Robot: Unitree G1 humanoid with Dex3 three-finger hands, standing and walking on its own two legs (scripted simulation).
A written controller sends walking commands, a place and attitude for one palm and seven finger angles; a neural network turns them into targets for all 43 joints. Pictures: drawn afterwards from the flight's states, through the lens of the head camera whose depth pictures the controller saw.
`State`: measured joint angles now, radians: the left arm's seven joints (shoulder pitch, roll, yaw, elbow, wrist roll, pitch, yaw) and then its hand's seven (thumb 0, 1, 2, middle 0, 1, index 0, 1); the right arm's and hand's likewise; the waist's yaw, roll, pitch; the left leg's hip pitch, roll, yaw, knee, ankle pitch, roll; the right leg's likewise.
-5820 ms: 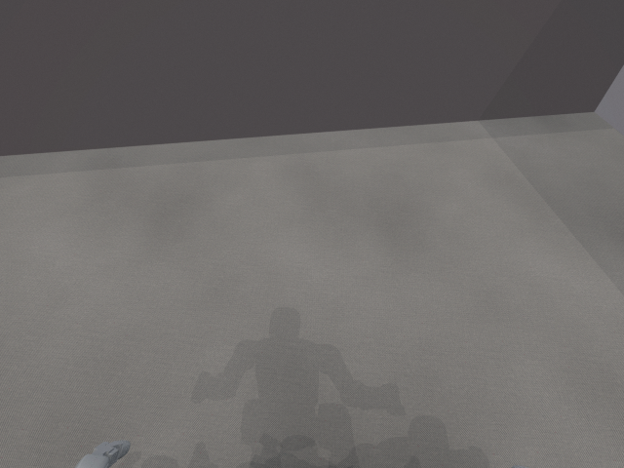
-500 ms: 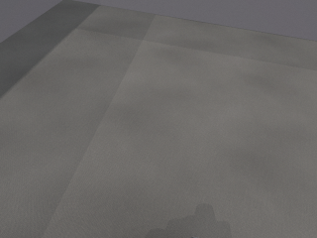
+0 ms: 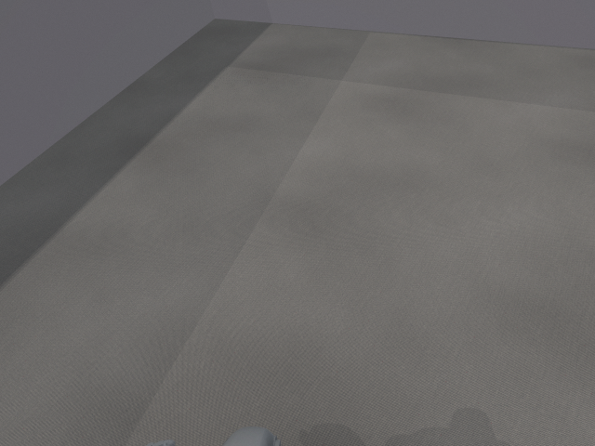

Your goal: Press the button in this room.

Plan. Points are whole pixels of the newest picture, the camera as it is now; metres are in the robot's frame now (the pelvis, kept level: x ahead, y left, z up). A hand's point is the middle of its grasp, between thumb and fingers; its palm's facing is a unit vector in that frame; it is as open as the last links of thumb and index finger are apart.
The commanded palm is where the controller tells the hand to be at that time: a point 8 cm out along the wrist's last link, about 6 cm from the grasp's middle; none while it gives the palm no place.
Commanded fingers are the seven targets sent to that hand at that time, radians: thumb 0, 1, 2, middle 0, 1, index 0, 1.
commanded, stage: turn or walk to find it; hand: left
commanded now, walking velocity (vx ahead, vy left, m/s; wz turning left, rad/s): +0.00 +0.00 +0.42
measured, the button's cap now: out of the picture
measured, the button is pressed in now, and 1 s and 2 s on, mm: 0 0 0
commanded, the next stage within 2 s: none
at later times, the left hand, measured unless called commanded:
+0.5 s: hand out of the picture -0.05 +0.27 -0.18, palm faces +0.26 -0.94 -0.22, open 7.3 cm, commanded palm none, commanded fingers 0.00 0.90 0.90 -0.20 -0.30 -0.20 -0.30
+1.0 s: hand out of the picture -0.06 +0.21 -0.14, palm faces +0.40 -0.88 -0.27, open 7.3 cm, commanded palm none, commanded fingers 0.00 0.90 0.90 -0.20 -0.30 -0.20 -0.30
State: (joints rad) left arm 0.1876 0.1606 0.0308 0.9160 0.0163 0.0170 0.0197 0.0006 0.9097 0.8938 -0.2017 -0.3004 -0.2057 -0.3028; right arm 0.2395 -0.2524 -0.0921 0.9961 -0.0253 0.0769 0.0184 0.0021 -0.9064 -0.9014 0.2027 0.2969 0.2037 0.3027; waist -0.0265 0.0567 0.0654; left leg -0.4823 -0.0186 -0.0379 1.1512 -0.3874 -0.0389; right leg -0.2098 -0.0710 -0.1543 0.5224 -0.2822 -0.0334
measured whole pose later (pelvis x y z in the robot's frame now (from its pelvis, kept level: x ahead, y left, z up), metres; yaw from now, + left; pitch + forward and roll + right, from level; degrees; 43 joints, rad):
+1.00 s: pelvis -0.08 +0.00 +0.00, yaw +23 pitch -2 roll +2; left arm 0.19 0.16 0.03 0.92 0.01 0.03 0.02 0.00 0.91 0.89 -0.20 -0.30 -0.21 -0.30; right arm 0.28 -0.24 -0.10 1.00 -0.03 0.08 0.02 0.00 -0.91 -0.90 0.20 0.30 0.20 0.30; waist -0.04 0.05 0.05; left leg -0.51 -0.05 -0.05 1.08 -0.37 -0.03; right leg -0.20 -0.05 -0.11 0.50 -0.28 -0.03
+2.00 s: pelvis -0.13 -0.04 +0.00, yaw +49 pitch -2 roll +2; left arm 0.19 0.15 0.03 0.92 0.01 0.02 0.02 0.00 0.91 0.89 -0.20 -0.30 -0.21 -0.30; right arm 0.27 -0.25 -0.10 1.00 -0.03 0.08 0.02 0.00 -0.91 -0.90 0.20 0.30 0.20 0.30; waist -0.04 0.06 0.06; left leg -0.50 -0.02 -0.06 1.16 -0.36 -0.04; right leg -0.20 -0.06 -0.15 0.50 -0.28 -0.04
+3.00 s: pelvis -0.17 -0.09 +0.00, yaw +73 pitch -1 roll +1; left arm 0.15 0.16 0.03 0.91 0.01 0.03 0.02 0.00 0.91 0.89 -0.20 -0.30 -0.20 -0.30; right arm 0.29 -0.24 -0.09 1.00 -0.03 0.08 0.01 0.00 -0.91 -0.90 0.20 0.30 0.20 0.30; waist -0.05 0.06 0.05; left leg -0.46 -0.08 -0.08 0.92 -0.41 -0.01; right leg -0.22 -0.03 -0.09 0.54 -0.30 -0.04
